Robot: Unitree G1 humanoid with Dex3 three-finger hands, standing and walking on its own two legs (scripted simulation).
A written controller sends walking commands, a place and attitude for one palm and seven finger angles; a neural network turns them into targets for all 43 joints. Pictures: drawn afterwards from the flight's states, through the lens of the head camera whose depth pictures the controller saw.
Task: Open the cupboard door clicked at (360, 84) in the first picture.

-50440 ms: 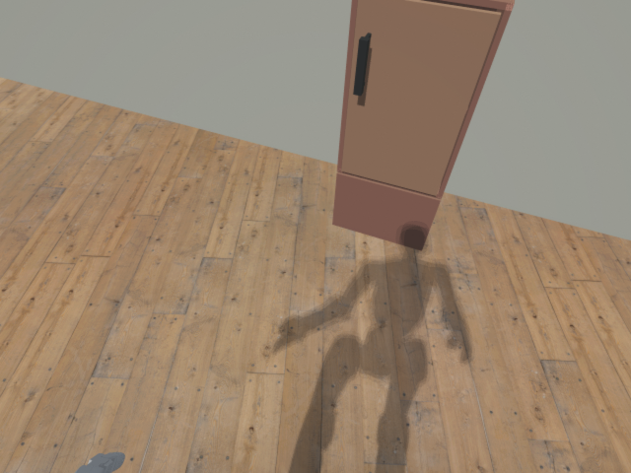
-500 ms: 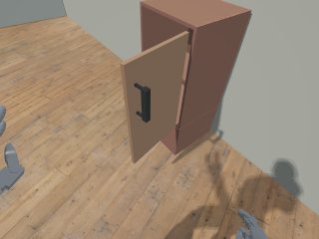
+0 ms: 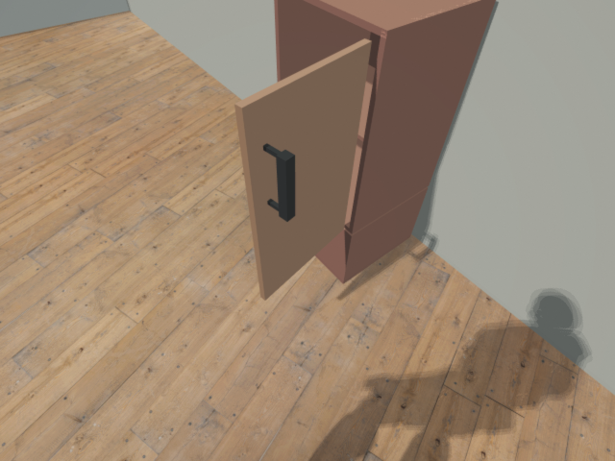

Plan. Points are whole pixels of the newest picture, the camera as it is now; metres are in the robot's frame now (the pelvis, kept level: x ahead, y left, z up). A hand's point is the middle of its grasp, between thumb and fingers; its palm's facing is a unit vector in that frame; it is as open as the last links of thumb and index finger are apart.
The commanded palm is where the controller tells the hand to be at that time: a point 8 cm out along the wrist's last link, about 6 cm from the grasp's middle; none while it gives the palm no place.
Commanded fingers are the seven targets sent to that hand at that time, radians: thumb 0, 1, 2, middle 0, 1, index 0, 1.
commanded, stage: let the arm hang, fingers relaxed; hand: left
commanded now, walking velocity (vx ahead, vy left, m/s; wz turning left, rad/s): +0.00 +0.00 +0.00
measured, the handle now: (278, 183) +0.60 +0.08 -0.01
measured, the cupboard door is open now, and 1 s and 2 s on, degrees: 100 100 100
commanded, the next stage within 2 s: look to check the result in 0.84 s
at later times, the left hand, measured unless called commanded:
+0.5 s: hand out of the picture -0.05 +0.18 -0.16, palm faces +0.04 -0.98 -0.20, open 7.4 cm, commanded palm none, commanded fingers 0.00 0.90 0.90 -0.20 -0.30 -0.20 -0.30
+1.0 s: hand out of the picture -0.02 +0.17 -0.16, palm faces +0.04 -0.98 -0.19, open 7.4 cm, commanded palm none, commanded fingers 0.00 0.90 0.90 -0.20 -0.30 -0.20 -0.30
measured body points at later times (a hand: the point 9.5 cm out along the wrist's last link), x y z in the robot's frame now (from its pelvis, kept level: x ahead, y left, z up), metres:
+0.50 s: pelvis -0.01 +0.00 +0.01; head +0.00 +0.00 +0.46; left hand -0.05 +0.23 -0.15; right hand -0.03 -0.20 -0.16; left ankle +0.05 +0.12 -0.73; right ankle -0.01 -0.10 -0.73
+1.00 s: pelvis +0.00 +0.00 +0.01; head +0.01 +0.00 +0.46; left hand -0.02 +0.22 -0.15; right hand -0.02 -0.21 -0.15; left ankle +0.05 +0.12 -0.73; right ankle -0.01 -0.10 -0.73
